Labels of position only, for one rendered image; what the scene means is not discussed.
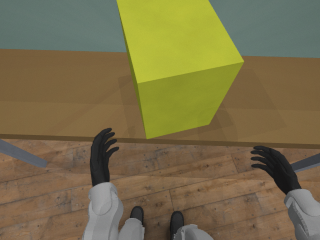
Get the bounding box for left robot thigh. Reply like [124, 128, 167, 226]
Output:
[118, 221, 145, 240]

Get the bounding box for right robot shin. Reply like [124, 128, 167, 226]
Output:
[173, 224, 198, 240]

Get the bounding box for left robot hand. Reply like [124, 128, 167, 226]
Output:
[90, 128, 119, 187]

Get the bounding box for carton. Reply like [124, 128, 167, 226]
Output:
[116, 0, 244, 139]

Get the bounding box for robot right forearm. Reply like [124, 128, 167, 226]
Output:
[283, 189, 320, 240]

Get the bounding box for robot left forearm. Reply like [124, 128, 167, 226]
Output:
[81, 182, 124, 240]

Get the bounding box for right robot hand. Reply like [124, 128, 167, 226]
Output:
[250, 145, 302, 195]

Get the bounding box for table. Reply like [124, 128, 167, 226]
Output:
[0, 49, 320, 173]

